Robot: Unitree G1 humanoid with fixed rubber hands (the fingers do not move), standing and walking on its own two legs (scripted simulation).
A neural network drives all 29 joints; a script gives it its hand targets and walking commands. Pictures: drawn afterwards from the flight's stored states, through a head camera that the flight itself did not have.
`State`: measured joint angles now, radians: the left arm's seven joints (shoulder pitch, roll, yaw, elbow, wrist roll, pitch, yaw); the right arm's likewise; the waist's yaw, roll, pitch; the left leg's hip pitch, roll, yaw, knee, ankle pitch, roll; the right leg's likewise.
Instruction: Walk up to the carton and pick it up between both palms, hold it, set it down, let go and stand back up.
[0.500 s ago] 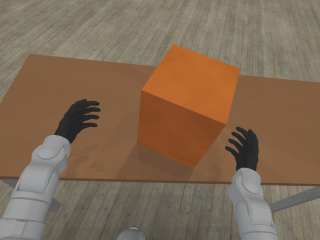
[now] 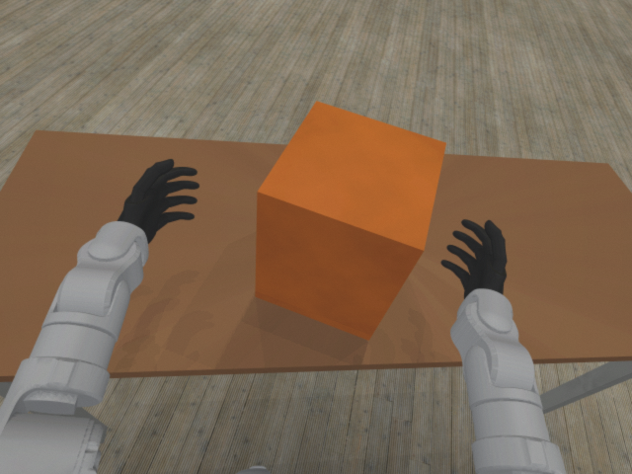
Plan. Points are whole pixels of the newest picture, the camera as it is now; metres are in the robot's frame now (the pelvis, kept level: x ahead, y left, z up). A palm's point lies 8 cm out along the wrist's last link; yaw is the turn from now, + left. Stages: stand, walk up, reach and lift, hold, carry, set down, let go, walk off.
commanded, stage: reach and lift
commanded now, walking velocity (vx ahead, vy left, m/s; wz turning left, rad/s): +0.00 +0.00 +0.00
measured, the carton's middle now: (343, 225) +0.46 -0.06 +0.01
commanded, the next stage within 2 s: none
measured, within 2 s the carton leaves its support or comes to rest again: neither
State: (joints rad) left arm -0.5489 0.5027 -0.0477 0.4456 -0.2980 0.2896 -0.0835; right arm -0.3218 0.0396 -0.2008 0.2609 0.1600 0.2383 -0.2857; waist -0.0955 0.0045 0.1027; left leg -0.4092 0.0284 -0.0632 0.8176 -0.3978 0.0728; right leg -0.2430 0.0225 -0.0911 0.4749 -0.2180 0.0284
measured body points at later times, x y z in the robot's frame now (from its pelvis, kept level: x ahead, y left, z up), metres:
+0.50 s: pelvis +0.00 +0.00 +0.00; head +0.03 +0.06 +0.44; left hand +0.47 +0.18 +0.12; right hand +0.38 -0.20 +0.12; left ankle +0.02 +0.05 -0.72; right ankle +0.02 -0.19 -0.72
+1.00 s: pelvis +0.01 -0.01 +0.00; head +0.05 +0.06 +0.44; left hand +0.48 +0.16 +0.08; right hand +0.39 -0.21 +0.08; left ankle +0.02 +0.05 -0.72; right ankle +0.02 -0.19 -0.72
